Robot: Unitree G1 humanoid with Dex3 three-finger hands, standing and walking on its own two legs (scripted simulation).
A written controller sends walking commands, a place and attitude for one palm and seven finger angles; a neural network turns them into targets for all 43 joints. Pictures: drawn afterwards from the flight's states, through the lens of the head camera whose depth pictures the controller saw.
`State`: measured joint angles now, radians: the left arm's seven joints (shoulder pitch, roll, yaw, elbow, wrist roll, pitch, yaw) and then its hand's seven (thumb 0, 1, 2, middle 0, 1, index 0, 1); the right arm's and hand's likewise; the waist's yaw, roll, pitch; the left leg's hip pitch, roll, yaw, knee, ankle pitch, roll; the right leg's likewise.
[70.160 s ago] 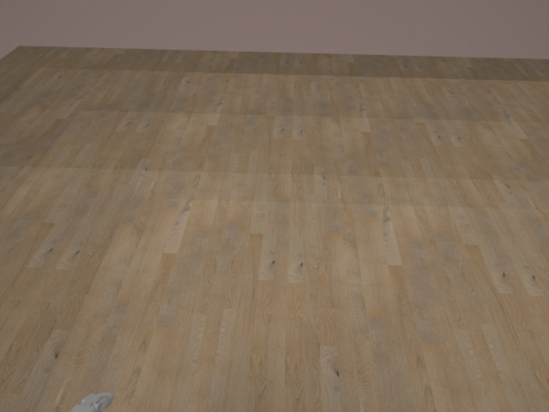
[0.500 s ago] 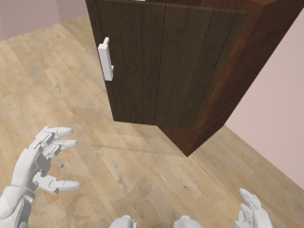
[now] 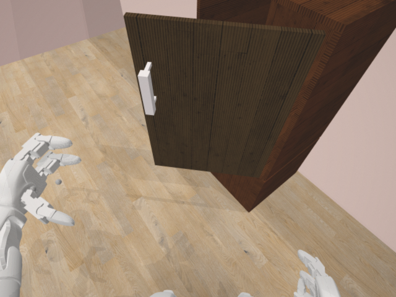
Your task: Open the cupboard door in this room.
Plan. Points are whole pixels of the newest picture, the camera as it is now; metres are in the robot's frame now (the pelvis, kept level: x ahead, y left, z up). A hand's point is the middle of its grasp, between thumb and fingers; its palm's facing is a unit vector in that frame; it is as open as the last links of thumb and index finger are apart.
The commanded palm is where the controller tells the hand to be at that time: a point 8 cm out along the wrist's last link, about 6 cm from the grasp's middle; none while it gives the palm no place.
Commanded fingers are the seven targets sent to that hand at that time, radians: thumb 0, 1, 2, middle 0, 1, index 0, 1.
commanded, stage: raise the hand with hooked fingers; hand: left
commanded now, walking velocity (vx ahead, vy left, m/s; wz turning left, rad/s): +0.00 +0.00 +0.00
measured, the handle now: (149, 88) +0.59 +0.18 +0.05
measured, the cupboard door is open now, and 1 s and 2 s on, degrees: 44 44 44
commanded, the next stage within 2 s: move the hooked fingers beside the handle in 0.48 s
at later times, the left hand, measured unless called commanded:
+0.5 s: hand (74, 181) +0.29 +0.25 +0.08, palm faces -0.02 -1.00 -0.06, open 14.0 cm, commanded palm +0.27 +0.30 +0.08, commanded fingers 0.00 -0.50 0.30 -0.30 -1.20 -0.30 -1.20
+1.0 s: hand (94, 150) +0.36 +0.24 +0.08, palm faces -0.06 -1.00 -0.03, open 14.0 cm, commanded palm +0.34 +0.29 +0.07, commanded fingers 0.00 -0.50 0.30 -0.30 -1.20 -0.30 -1.20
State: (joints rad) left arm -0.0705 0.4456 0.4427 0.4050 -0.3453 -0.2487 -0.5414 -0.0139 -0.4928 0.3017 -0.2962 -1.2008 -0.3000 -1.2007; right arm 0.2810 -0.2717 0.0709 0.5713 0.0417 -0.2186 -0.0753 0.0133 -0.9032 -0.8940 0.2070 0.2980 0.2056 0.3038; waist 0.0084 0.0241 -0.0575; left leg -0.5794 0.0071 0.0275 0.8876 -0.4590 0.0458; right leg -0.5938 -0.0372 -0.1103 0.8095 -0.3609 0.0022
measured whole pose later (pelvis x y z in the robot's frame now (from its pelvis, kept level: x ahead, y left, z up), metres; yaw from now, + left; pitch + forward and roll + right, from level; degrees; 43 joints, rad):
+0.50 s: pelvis +0.00 -0.02 +0.00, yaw +0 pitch +9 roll -2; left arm -0.05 0.43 0.45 0.44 -0.36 -0.27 -0.56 -0.01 -0.50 0.30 -0.30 -1.20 -0.30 -1.20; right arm 0.29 -0.29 0.05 0.57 0.04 -0.21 -0.07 0.01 -0.91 -0.89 0.20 0.30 0.20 0.30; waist -0.01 0.03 -0.06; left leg -0.56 0.02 0.03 0.84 -0.44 0.02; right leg -0.58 -0.02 -0.11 0.79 -0.36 -0.02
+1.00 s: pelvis +0.00 -0.02 +0.00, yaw -1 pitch +11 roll -1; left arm -0.36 0.49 0.46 0.75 -0.30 -0.29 -0.57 -0.01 -0.50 0.30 -0.30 -1.20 -0.30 -1.20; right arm 0.31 -0.30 0.05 0.59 0.04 -0.17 -0.08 0.01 -0.91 -0.89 0.21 0.30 0.20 0.30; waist -0.05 0.02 -0.07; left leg -0.62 0.03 0.04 0.86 -0.44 0.02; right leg -0.66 -0.02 -0.10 0.82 -0.36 -0.03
